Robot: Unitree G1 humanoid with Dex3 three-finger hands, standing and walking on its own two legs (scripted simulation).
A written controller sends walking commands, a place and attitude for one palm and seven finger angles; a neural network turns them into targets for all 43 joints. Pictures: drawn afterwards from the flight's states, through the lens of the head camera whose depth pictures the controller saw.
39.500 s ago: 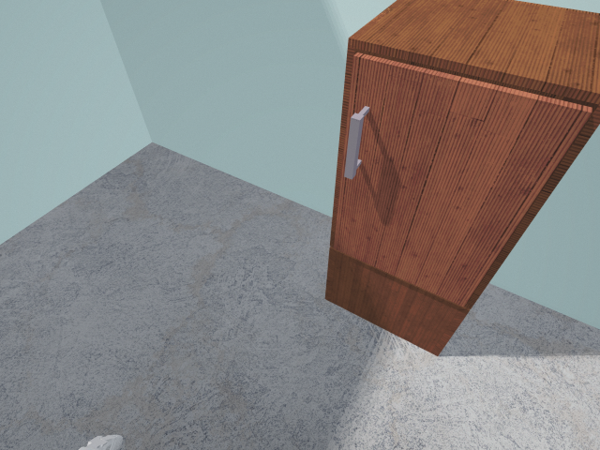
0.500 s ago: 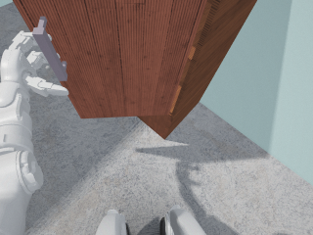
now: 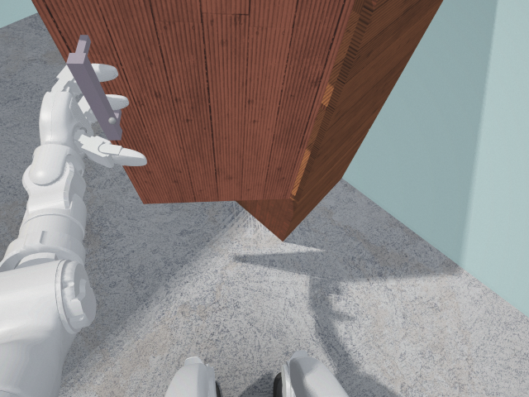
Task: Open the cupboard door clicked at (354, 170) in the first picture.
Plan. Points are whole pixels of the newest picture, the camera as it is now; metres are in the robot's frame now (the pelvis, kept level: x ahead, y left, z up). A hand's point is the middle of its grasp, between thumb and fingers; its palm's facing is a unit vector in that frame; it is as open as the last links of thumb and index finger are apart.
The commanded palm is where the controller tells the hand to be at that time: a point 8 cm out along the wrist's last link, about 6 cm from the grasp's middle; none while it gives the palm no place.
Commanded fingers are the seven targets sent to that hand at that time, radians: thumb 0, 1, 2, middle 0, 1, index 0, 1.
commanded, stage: slide the fingers in behind the handle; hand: left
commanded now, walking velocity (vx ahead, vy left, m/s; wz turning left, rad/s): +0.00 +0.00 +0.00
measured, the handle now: (100, 92) +0.56 +0.21 +0.08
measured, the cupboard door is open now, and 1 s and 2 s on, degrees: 47 47 68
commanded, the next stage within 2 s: close the thumb around the handle in 0.54 s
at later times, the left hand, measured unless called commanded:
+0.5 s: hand (114, 122) +0.50 +0.18 +0.08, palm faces +0.03 -1.00 -0.02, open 14.2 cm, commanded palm +0.48 +0.22 +0.08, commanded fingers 0.00 -0.50 0.30 -0.30 -1.20 -0.30 -1.20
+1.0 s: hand (112, 122) +0.50 +0.19 +0.08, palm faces +0.02 -1.00 -0.01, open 10.4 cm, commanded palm +0.48 +0.22 +0.08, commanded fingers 0.00 0.56 0.76 -0.38 -1.31 -0.38 -1.31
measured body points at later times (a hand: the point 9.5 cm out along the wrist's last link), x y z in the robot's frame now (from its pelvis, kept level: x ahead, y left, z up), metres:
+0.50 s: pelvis +0.00 +0.00 +0.00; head +0.12 +0.01 +0.43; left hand +0.49 +0.24 +0.08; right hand +0.01 -0.27 -0.12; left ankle +0.01 +0.10 -0.67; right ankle +0.01 -0.12 -0.67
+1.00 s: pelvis +0.00 +0.00 +0.00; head +0.13 +0.01 +0.43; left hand +0.49 +0.24 +0.08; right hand +0.02 -0.27 -0.12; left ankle +0.01 +0.10 -0.67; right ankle +0.01 -0.12 -0.67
